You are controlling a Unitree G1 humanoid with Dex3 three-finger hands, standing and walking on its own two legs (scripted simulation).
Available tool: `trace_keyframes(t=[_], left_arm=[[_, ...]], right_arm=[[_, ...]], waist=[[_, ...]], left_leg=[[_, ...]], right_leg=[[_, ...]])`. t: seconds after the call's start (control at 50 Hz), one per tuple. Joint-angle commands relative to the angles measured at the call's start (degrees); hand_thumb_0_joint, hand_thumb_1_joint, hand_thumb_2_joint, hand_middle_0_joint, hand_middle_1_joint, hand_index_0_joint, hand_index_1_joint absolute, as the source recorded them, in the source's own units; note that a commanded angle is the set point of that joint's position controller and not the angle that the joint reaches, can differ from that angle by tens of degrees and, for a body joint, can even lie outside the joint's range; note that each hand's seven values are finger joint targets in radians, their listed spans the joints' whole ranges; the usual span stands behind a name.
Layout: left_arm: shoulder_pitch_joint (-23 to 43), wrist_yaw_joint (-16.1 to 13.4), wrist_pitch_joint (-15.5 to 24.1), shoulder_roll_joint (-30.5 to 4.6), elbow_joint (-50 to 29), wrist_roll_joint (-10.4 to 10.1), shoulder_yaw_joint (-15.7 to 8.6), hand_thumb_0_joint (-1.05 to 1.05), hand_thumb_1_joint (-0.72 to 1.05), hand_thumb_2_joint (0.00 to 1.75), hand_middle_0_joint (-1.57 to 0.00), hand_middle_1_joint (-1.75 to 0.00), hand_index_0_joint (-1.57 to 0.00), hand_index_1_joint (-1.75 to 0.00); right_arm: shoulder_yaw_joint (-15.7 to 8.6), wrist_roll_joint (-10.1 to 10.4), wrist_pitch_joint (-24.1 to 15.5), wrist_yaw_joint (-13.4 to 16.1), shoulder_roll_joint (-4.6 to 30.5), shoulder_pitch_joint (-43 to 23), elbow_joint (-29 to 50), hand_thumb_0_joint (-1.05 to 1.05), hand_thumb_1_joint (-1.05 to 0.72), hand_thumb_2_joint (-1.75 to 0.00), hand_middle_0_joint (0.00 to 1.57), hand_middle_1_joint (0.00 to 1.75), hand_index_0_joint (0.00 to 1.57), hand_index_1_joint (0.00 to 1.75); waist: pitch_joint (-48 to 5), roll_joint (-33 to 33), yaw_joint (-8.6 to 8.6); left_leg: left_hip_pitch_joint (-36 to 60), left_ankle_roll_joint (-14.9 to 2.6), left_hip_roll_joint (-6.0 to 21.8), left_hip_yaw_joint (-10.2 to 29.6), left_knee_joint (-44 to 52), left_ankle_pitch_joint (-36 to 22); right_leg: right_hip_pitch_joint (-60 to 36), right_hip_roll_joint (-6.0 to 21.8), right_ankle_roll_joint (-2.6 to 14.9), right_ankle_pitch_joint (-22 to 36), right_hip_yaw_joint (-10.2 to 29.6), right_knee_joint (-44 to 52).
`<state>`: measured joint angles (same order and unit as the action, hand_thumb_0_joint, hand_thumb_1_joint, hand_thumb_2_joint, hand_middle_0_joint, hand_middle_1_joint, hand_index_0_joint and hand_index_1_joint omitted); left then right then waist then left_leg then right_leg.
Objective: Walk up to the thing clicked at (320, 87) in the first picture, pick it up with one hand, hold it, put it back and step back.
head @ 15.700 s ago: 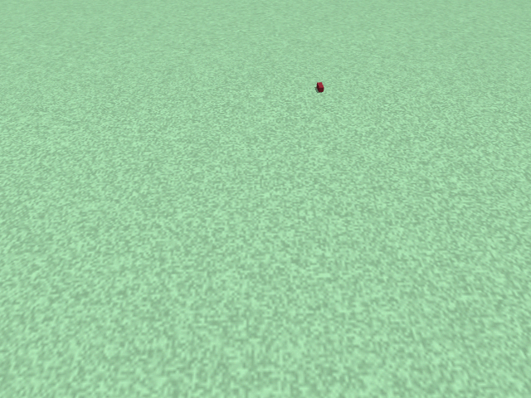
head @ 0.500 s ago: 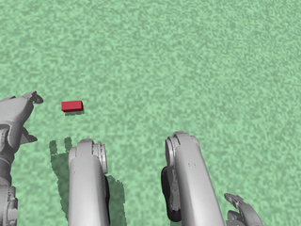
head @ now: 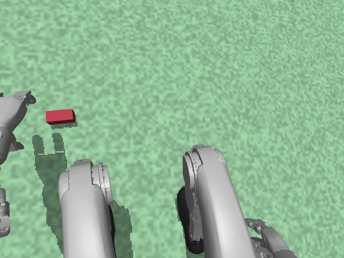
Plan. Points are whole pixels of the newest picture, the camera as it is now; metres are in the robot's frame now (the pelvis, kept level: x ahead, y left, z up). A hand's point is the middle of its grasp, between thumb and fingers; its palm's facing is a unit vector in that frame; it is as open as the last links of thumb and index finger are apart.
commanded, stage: rise first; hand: left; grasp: from above
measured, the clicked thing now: (61, 116) +0.49 +0.26 -0.32
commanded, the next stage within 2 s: none
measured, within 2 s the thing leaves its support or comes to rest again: neither
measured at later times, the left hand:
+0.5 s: hand (22, 122) +0.43 +0.31 -0.18, palm faces -0.45 -0.07 -0.89, open 12.3 cm
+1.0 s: hand (26, 121) +0.44 +0.31 -0.20, palm faces -0.44 -0.07 -0.89, open 12.6 cm
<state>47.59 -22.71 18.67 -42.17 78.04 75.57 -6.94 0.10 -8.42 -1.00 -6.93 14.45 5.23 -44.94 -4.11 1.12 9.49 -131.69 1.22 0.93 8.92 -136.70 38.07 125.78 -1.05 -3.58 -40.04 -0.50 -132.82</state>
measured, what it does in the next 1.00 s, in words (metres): stands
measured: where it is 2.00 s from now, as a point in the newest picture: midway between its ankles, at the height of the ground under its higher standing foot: (150, 239)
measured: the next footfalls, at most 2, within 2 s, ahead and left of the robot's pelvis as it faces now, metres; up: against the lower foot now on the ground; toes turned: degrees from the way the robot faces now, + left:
none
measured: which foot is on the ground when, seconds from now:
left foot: down 0.00-1.00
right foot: down 0.00-1.00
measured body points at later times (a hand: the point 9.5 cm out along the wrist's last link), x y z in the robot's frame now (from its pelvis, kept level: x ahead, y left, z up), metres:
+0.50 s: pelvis +0.01 +0.00 -0.01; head +0.24 +0.06 +0.36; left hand +0.45 +0.32 -0.13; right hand +0.07 -0.29 -0.12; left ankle +0.08 +0.13 -0.30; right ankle +0.10 -0.14 -0.30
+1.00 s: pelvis +0.01 +0.00 -0.02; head +0.24 +0.07 +0.35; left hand +0.46 +0.31 -0.15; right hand +0.07 -0.28 -0.12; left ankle +0.08 +0.13 -0.30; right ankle +0.10 -0.14 -0.30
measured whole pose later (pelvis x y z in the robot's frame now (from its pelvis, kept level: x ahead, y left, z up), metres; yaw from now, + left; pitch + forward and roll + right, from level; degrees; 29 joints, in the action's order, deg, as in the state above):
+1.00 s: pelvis +0.01 +0.00 -0.02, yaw -2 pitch +32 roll -9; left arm 51.5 -27.4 17.4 -46.2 85.9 76.4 -9.0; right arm 3.5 -11.3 -2.0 -8.2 15.3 5.2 -44.5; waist -1.4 2.0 13.3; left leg -134.6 2.1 0.8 11.3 -141.1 39.4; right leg 128.6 -2.0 -4.2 -40.4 -1.9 -136.2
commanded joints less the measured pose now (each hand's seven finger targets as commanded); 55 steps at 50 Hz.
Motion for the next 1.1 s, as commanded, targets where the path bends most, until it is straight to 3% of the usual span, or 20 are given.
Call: trace_keyframes(t=[0.0, 0.2, 0.38, 0.44, 0.66, 0.68, 0.74, 0.86, 0.88, 0.98, 1.08], left_arm=[[17.7, -3.6, -0.4, -14.9, -6.6, -1.0, -2.1, 0.0, -0.21, 0.74, -0.38, -0.63, -0.37, -0.64], [17.5, -4.4, -1.9, -16.4, -5.4, -1.7, -3.4, 0.0, -0.2, 0.73, -0.37, -0.68, -0.37, -0.68], [16.9, -4.0, -1.8, -17.3, -3.4, -2.1, -3.9, 0.0, -0.24, 0.77, -0.34, -0.7, -0.34, -0.71], [16.8, -4.0, -1.3, -18.3, -4.0, -2.5, -4.6, 0.0, -0.23, 0.76, -0.34, -0.7, -0.34, -0.7], [18.3, -5.1, -0.5, -19.3, -3.1, -1.8, -4.8, 0.0, -0.24, 0.77, -0.33, -0.72, -0.33, -0.72], [17.6, -5.2, -0.6, -19.5, -2.2, -1.6, -4.7, 0.0, -0.32, 0.85, -0.33, -0.68, -0.28, -0.73], [18.4, -5.5, -0.7, -18.4, -1.2, -1.0, -3.7, 0.0, -0.28, 0.81, -0.34, -0.69, -0.32, -0.71], [19.9, -6.3, -1.0, -18.7, 0.2, -0.5, -3.1, 0.0, -0.27, 0.8, -0.34, -0.7, -0.33, -0.72], [19.3, -6.6, -1.1, -19.0, 0.1, -0.6, -4.2, 0.0, -0.29, 0.82, -0.34, -0.68, -0.32, -0.7], [20.3, -7.0, -1.7, -18.4, 1.1, -0.4, -2.9, 0.0, -0.29, 0.81, -0.34, -0.7, -0.32, -0.72], [19.9, -7.1, -2.5, -19.7, 0.6, -0.3, -3.9, 0.0, -0.28, 0.81, -0.33, -0.72, -0.31, -0.74]], right_arm=[[-4.0, -0.8, -0.5, 0.4, 14.1, 10.2, 1.1, 0.0, -0.9, -0.9, 0.2, 0.3, 0.2, 0.3], [-3.3, -1.4, -0.7, 0.2, 14.2, 11.1, 1.1, 0.0, -0.9, -0.9, 0.2, 0.3, 0.2, 0.3], [-2.5, -1.9, -0.8, -0.2, 14.9, 11.8, 1.3, 0.0, -0.9, -0.9, 0.2, 0.3, 0.2, 0.3], [-2.4, -1.8, -0.6, -0.1, 15.1, 11.7, 1.4, 0.0, -0.9, -0.9, 0.2, 0.3, 0.2, 0.3], [-1.7, -2.6, -0.7, -0.5, 15.7, 11.6, 1.1, 0.0, -0.9, -0.9, 0.2, 0.3, 0.2, 0.3], [-1.7, -2.7, -0.8, -0.5, 15.7, 11.4, 1.0, 0.0, -0.9, -0.9, 0.2, 0.3, 0.2, 0.3], [-1.5, -2.9, -0.7, -0.6, 15.6, 11.4, 0.8, 0.0, -0.9, -0.9, 0.2, 0.3, 0.2, 0.3], [-1.0, -3.0, -1.1, -0.6, 15.9, 10.7, 0.8, 0.0, -0.9, -0.9, 0.2, 0.3, 0.2, 0.3], [-1.0, -3.0, -1.1, -0.6, 16.1, 11.3, 0.8, 0.0, -0.9, -0.9, 0.2, 0.3, 0.2, 0.3], [-0.9, -3.1, -1.6, -0.8, 15.9, 10.9, 0.7, 0.0, -0.9, -0.9, 0.2, 0.3, 0.2, 0.3], [-0.4, -3.4, -1.8, -1.1, 16.2, 11.6, 0.8, 0.0, -0.9, -0.9, 0.2, 0.3, 0.2, 0.3]], waist=[[-36.6, -15.4, 0.82], [-38.0, -16.3, 1.16], [-35.5, -14.4, 2.07], [-36.7, -15.7, 1.6], [-35.4, -16.4, 2.74], [-35.4, -16.6, 2.46], [-35.8, -16.3, 3.55], [-33.2, -17.7, 3.83], [-34.4, -16.9, 3.6], [-33.4, -17.3, 4.68], [-34.7, -18.2, 4.86]], left_leg=[[32.2, -2.52, -1.0, -6.3, 14.6, -6.8], [31.4, -2.7, -0.9, -6.8, 12.2, -10.1], [28.4, -2.87, -0.9, -6.6, 11.1, -8.6], [29.7, -2.65, -0.9, -6.4, 11.3, -9.1], [28.2, -2.58, -0.9, -6.1, 10.2, -8.7], [28.3, -2.54, -0.9, -6.3, 10.0, -8.6], [28.3, -2.5, -0.9, -6.0, 9.7, -9.1], [27.6, -2.36, -0.9, -5.8, 10.2, -6.6], [28.4, -2.35, -1.0, -5.6, 10.3, -7.6], [27.9, -2.43, -0.9, -5.7, 9.6, -7.7], [28.9, -2.44, -0.7, -5.6, 9.1, -10.2]], right_leg=[[-11.4, -1.1, 5.13, 9.3, -8.5, 12.5], [-13.7, -1.1, 4.8, 13.1, -8.2, 11.1], [-14.3, -1.4, 4.81, 12.3, -8.5, 11.3], [-14.2, -1.5, 4.87, 12.3, -8.7, 11.0], [-14.1, -1.7, 4.74, 12.5, -8.8, 10.6], [-14.2, -1.7, 4.79, 12.5, -8.7, 10.8], [-14.2, -2.0, 4.82, 13.3, -8.9, 10.5], [-11.8, -2.0, 4.96, 10.8, -9.4, 10.5], [-12.5, -1.9, 4.85, 11.6, -9.6, 10.2], [-11.8, -1.9, 4.86, 12.2, -9.4, 9.8], [-13.5, -1.9, 4.52, 14.6, -9.6, 9.2]])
